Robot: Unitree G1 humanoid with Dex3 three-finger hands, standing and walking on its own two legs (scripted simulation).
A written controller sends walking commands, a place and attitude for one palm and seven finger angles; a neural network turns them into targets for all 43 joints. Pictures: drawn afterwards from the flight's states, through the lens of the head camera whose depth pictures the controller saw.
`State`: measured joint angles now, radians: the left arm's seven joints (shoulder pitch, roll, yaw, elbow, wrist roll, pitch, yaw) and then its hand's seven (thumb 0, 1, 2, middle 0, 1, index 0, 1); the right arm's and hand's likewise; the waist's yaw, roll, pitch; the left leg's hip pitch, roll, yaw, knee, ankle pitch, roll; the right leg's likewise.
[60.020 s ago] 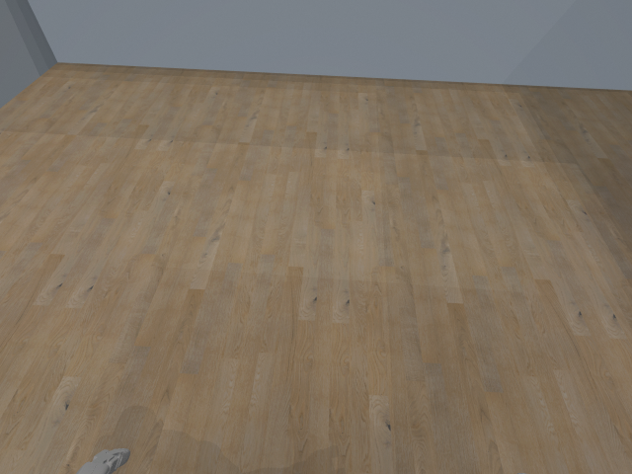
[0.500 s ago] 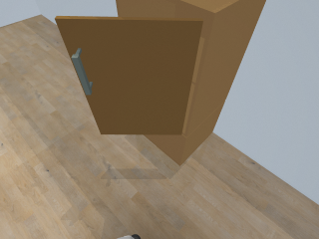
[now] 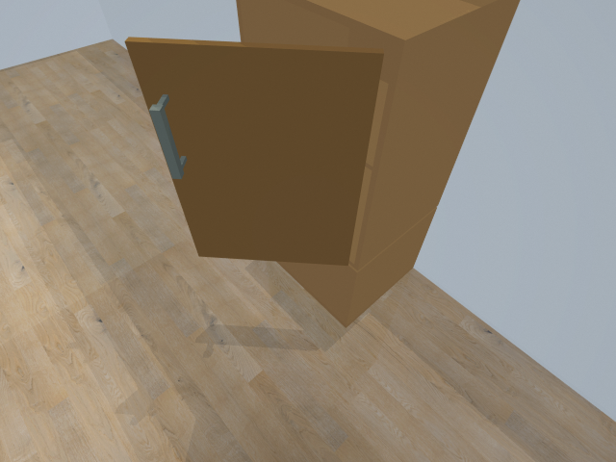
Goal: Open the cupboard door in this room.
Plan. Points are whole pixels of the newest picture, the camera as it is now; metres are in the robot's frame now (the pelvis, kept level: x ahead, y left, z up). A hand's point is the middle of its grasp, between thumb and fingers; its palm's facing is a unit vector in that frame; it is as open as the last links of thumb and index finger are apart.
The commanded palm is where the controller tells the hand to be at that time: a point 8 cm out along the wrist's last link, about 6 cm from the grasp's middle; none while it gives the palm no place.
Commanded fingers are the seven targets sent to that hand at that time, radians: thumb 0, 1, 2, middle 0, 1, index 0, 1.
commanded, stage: look again from close up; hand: left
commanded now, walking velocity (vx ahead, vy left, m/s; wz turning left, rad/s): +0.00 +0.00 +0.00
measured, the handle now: (171, 138) +0.65 +0.32 +0.04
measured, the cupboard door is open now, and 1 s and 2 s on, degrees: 44 44 44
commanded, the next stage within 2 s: shuffle to correct the standing spot in 0.62 s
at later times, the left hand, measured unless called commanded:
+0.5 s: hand out of the picture +0.01 +0.21 -0.17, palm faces -0.01 -0.97 -0.24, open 7.4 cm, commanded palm none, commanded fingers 0.00 0.90 0.90 -0.20 -0.30 -0.20 -0.30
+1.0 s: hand out of the picture +0.01 +0.20 -0.19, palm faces +0.02 -0.99 -0.17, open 7.4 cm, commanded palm none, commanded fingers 0.00 0.90 0.90 -0.20 -0.30 -0.20 -0.30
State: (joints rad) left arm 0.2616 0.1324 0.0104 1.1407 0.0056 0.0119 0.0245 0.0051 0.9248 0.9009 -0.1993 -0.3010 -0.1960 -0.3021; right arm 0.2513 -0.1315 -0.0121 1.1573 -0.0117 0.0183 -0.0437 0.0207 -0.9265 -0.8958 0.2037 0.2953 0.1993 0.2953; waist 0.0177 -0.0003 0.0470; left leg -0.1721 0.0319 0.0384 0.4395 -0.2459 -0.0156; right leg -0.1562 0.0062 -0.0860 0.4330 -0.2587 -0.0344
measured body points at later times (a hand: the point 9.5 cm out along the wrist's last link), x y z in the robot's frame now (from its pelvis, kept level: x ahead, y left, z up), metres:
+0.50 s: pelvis -0.01 +0.03 +0.00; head +0.00 +0.01 +0.45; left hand +0.01 +0.26 -0.15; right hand -0.02 -0.19 -0.17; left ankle -0.01 +0.13 -0.74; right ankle -0.01 -0.09 -0.74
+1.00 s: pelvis +0.03 +0.04 -0.01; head +0.04 +0.04 +0.44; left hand +0.01 +0.26 -0.17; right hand +0.02 -0.19 -0.17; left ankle -0.01 +0.13 -0.74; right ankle -0.01 -0.09 -0.74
